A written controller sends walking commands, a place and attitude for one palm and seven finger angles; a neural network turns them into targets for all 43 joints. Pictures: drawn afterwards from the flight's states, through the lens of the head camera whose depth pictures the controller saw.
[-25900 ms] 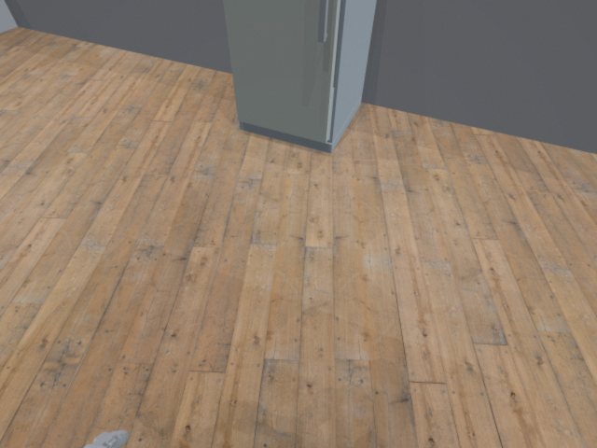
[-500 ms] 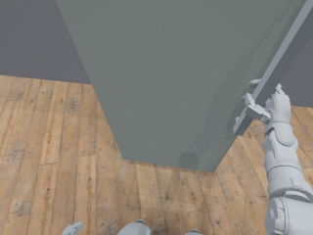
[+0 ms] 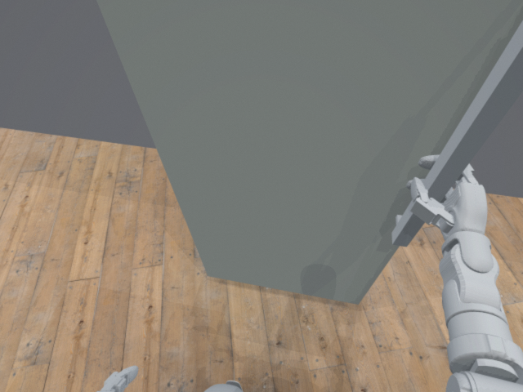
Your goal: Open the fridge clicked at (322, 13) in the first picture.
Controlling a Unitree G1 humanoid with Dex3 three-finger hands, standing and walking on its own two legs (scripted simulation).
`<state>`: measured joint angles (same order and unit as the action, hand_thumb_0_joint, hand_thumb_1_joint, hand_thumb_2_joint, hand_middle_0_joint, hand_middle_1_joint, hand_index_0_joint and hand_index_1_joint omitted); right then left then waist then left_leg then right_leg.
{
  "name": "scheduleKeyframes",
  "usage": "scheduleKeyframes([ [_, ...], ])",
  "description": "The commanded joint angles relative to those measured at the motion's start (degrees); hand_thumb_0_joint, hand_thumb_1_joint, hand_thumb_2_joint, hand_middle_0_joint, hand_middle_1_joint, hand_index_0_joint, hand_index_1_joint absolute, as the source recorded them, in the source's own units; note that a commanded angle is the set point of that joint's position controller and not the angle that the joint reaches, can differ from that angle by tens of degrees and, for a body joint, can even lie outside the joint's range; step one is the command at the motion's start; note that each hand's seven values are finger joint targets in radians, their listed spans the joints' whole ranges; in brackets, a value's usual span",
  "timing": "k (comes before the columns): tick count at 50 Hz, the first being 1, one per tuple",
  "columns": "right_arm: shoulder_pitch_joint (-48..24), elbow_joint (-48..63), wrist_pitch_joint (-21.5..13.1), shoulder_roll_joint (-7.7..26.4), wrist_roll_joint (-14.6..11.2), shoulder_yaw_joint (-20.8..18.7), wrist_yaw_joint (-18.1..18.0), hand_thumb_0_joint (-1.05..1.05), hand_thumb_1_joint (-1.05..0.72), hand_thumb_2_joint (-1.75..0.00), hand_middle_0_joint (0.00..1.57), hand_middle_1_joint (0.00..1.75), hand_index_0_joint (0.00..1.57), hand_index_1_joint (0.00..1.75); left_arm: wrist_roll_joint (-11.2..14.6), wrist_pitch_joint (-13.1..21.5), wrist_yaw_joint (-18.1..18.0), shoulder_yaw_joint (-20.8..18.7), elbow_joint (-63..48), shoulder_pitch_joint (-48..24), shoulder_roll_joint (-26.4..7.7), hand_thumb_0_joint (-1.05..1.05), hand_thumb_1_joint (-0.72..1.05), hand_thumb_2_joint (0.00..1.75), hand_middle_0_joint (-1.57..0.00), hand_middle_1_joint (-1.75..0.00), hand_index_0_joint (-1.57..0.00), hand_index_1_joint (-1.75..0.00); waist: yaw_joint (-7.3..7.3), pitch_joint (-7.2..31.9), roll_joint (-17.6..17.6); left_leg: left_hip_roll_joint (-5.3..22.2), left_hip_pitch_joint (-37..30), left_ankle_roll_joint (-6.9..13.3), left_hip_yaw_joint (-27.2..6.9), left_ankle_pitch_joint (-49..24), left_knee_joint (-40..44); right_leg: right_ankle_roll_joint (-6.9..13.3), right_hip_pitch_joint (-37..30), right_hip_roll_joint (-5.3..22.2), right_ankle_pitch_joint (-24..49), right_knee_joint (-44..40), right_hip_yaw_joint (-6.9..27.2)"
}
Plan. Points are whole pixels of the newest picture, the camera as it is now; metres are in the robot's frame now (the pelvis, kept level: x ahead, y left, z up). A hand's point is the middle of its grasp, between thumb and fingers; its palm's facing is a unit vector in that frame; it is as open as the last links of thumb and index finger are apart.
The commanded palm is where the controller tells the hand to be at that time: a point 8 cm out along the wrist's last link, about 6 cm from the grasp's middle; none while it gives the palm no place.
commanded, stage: pull the door a little, standing still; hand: right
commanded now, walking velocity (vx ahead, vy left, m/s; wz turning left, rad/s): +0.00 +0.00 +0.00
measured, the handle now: (450, 148) +0.46 -0.21 +0.14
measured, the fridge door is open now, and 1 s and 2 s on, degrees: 0 19 59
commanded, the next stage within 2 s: walk backward, drawing the door open in 0.54 s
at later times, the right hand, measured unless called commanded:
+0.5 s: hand (420, 210) +0.39 -0.18 +0.07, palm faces +0.09 +1.00 +0.00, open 6.3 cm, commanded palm +0.32 -0.23 +0.07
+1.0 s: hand (402, 297) +0.26 -0.14 +0.08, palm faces +0.09 +0.98 -0.18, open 6.6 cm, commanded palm +0.22 -0.18 +0.08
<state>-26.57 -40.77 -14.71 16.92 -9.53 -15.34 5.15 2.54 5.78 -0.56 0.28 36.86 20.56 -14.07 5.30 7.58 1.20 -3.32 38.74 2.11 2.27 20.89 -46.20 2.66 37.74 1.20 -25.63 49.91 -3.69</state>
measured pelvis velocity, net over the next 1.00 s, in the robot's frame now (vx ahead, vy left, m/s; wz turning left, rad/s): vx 0.03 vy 0.00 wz -0.02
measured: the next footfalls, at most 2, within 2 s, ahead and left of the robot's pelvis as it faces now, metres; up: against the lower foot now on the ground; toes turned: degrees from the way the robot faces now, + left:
left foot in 1.54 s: +0.06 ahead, +0.28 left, +0.00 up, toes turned -16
right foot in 1.76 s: -0.15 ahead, +0.13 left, +0.00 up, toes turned -34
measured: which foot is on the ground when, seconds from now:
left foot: down 0.00-1.00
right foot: down 0.00-1.00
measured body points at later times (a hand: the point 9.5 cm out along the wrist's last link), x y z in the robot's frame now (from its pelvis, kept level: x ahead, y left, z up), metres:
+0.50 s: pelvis +0.03 +0.00 +0.01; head +0.07 -0.01 +0.46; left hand +0.12 +0.25 -0.09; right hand +0.38 -0.23 +0.08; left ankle +0.01 +0.10 -0.70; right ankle -0.01 -0.09 -0.69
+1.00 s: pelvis +0.03 +0.00 +0.03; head +0.02 +0.03 +0.48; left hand +0.22 +0.21 -0.05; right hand +0.25 -0.19 +0.09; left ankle +0.04 +0.09 -0.70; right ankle -0.02 -0.09 -0.70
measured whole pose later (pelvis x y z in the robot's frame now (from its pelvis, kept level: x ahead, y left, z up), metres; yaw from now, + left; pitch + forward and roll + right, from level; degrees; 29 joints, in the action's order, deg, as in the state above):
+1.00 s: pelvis +0.03 +0.00 +0.03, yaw -1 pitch +1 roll -1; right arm 18.3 2.5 -0.8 7.7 -2.0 3.4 -4.8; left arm -1.1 -0.7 -3.8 2.3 30.0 10.8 -11.1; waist 0.3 3.8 3.5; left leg -0.1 18.1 1.0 1.9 16.3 -33.6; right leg 2.9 12.0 -4.0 -19.9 30.4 -0.1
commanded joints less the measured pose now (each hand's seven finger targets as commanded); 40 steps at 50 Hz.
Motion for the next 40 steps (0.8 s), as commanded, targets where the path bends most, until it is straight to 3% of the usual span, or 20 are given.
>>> scheduleKeyframes([
  [1,-9.3,18.0,-4.9,9.1,-0.3,-0.8,1.4,0.00,-0.90,-0.90,0.45,1.40,0.45,1.40,-0.1,2.2,-0.5,-3.8,-6.1,2.1,-8.3,0.00,0.90,0.90,-0.20,-0.30,-0.20,-0.30,-3.74,22.0,2.7,0.3,-14.6,-0.5,-1.7,-27.4,2.5,-3.6,-13.9,0.7,37.7,-4.8,5.1],
  [2,-7.9,19.4,-4.7,7.3,-0.3,0.6,1.4,0.00,-0.90,-0.90,0.45,1.40,0.45,1.40,0.0,2.3,-0.3,-3.8,-6.3,2.0,-8.0,0.00,0.90,0.90,-0.20,-0.30,-0.20,-0.30,-3.61,22.3,4.0,0.3,-14.5,-0.5,-1.6,-28.5,2.6,-3.9,-15.3,0.8,40.1,-4.7,5.0],
  [3,-12.3,18.6,-4.7,10.9,0.1,-1.6,0.9,0.00,-0.90,-0.90,0.45,1.40,0.45,1.40,-0.1,2.0,-0.6,-3.8,-5.2,2.3,-8.5,0.00,0.90,0.90,-0.20,-0.30,-0.20,-0.30,-2.73,20.8,3.2,0.3,-13.6,-0.6,-1.8,-28.5,2.6,-3.9,-14.4,1.0,39.1,-4.4,5.0],
  [5,-19.8,17.7,-4.8,8.5,0.8,1.1,0.5,0.00,-0.90,-0.90,0.45,1.40,0.45,1.40,-0.4,2.0,-0.7,-3.7,-4.0,2.7,-8.1,0.00,0.90,0.90,-0.20,-0.30,-0.20,-0.30,-0.85,19.2,4.3,0.3,-10.8,-0.7,-1.8,-27.3,2.3,-3.9,-14.8,1.0,38.1,-3.7,5.3],
  [7,-13.8,16.1,-4.8,7.2,0.6,0.4,0.4,0.00,-0.90,-0.90,0.45,1.40,0.45,1.40,-0.5,2.2,-0.6,-3.9,-4.1,2.6,-7.9,0.00,0.90,0.90,-0.20,-0.30,-0.20,-0.30,-2.24,19.8,2.9,0.3,-12.1,-0.6,-1.7,-28.4,2.3,-4.0,-14.7,1.0,39.9,-3.7,5.3],
  [11,-7.6,20.0,-4.8,6.0,0.1,1.4,1.1,0.00,-0.90,-0.90,0.45,1.40,0.45,1.40,-0.5,2.3,-0.1,-4.0,-5.1,2.2,-7.7,0.00,0.90,0.90,-0.20,-0.30,-0.20,-0.30,-3.73,23.7,3.6,0.6,-15.0,-0.5,-1.4,-30.7,2.2,-4.6,-17.0,1.0,44.2,-4.3,5.3],
  [17,3.5,26.8,-3.8,5.6,-1.0,1.5,2.0,0.00,-0.90,-0.90,0.45,1.40,0.45,1.40,-0.2,2.3,0.4,-3.8,-7.8,0.3,-7.3,0.00,0.90,0.90,-0.20,-0.30,-0.20,-0.30,-5.62,23.4,3.0,0.8,-20.0,-0.4,-1.8,-34.6,3.1,-3.8,-16.0,0.6,45.2,-5.5,4.4],
  [23,19.8,34.6,-3.0,3.1,-2.7,2.4,2.5,0.00,-0.90,-0.90,0.45,1.40,0.45,1.40,0.0,2.8,1.0,-3.5,-10.5,-2.2,-6.7,0.00,0.90,0.90,-0.20,-0.30,-0.20,-0.30,-7.07,19.6,1.1,1.0,-23.3,-0.4,-2.1,-36.8,3.6,-3.0,-13.8,0.1,42.2,-6.8,3.5],
  [24,21.8,38.5,-3.1,3.4,-2.9,2.3,2.4,0.00,-0.90,-0.90,0.45,1.40,0.45,1.40,0.0,2.9,1.1,-3.5,-11.1,-2.8,-6.6,0.00,0.90,0.90,-0.20,-0.30,-0.20,-0.30,-7.37,19.8,2.1,1.0,-23.4,-0.3,-1.8,-36.4,3.4,-3.3,-14.5,0.2,43.3,-7.0,3.7],
  [28,36.9,48.2,-2.0,1.3,-3.8,3.3,2.0,0.00,-0.90,-0.90,0.45,1.40,0.45,1.40,0.0,3.6,1.4,-3.4,-13.4,-4.9,-6.0,0.00,0.90,0.90,-0.20,-0.30,-0.20,-0.30,-8.61,17.8,2.1,1.2,-24.4,-0.4,-1.5,-37.8,3.1,-3.2,-14.8,0.1,44.0,-7.1,3.4],
  [31,49.1,56.4,-1.3,-1.7,-4.0,6.1,1.3,0.00,-0.90,-0.90,0.45,1.40,0.45,1.40,0.0,4.3,1.6,-3.2,-15.1,-6.4,-5.5,0.00,0.90,0.90,-0.20,-0.30,-0.20,-0.30,-8.60,14.3,0.9,1.2,-23.3,-0.6,-0.8,-36.8,3.1,-3.3,-14.6,0.1,42.9,-6.9,3.6],
  [32,45.2,60.1,-1.4,-0.6,-3.6,6.0,0.4,0.00,-0.90,-0.90,0.45,1.40,0.45,1.40,0.0,4.4,1.3,-3.2,-15.0,-7.0,-5.9,0.00,0.90,0.90,-0.20,-0.30,-0.20,-0.30,-7.58,13.5,1.1,1.1,-22.0,-0.7,-0.7,-34.9,3.3,-3.4,-14.8,0.1,40.7,-6.9,3.8],
  [33,16.8,59.5,-0.1,18.4,4.9,-3.5,-5.7,0.00,-0.90,-0.90,0.45,1.40,0.45,1.40,-0.1,1.7,-2.4,-3.7,-11.4,-3.1,-8.4,0.00,0.90,0.90,-0.20,-0.30,-0.20,-0.30,-3.61,13.1,0.1,7.6,-24.3,0.5,-10.8,-34.9,10.9,-0.9,-20.7,-0.5,26.8,-8.4,3.5],
  [34,23.7,54.8,2.2,8.5,5.3,2.3,-7.8,0.00,-0.90,-0.90,0.45,1.40,0.45,1.40,-0.8,0.5,-4.1,-3.3,-11.6,-5.0,-6.6,0.00,0.90,0.90,-0.20,-0.30,-0.20,-0.30,-3.47,10.4,-0.2,10.3,-24.3,1.1,-9.4,-34.6,12.2,-1.0,-20.3,-0.7,21.5,-9.5,3.9],
  [35,27.6,57.1,3.5,7.1,5.4,3.7,-8.9,0.00,-0.90,-0.90,0.45,1.40,0.45,1.40,-1.1,0.1,-5.0,-3.1,-12.5,-5.7,-6.9,0.00,0.90,0.90,-0.20,-0.30,-0.20,-0.30,-3.77,8.9,-1.7,10.4,-23.9,0.6,-8.3,-36.8,11.9,-0.8,-20.0,-0.7,22.5,-10.4,4.2],
  [36,33.8,53.7,5.0,1.0,6.2,9.0,-8.9,0.00,-0.90,-0.90,0.45,1.40,0.45,1.40,-1.0,-0.5,-5.6,-2.2,-13.0,-6.9,-5.8,0.00,0.90,0.90,-0.20,-0.30,-0.20,-0.30,-3.08,7.2,0.0,10.1,-24.0,-0.2,-6.8,-39.4,10.8,-0.3,-22.5,0.6,30.3,-12.1,4.8],
  [38,36.9,55.0,7.3,0.5,7.1,11.0,-9.4,0.00,-0.90,-0.90,0.45,1.40,0.45,1.40,-0.7,-1.7,-6.1,-2.5,-13.5,-5.3,-6.3,0.00,0.90,0.90,-0.20,-0.30,-0.20,-0.30,-2.47,9.7,2.6,7.2,-23.9,-2.4,-3.3,-41.1,7.8,-0.5,-30.8,4.0,58.3,-12.5,7.8],
  [40,37.1,55.8,8.7,-0.6,8.0,13.7,-9.5,0.00,-0.90,-0.90,0.45,1.40,0.45,1.40,-1.9,-2.1,-5.3,-2.3,-13.2,-6.7,-6.4,0.00,0.90,0.90,-0.20,-0.30,-0.20,-0.30,-2.07,7.2,8.6,3.9,-14.6,-3.3,-0.4,-16.8,6.5,-2.1,-42.0,8.2,83.3,-15.3,12.7],
])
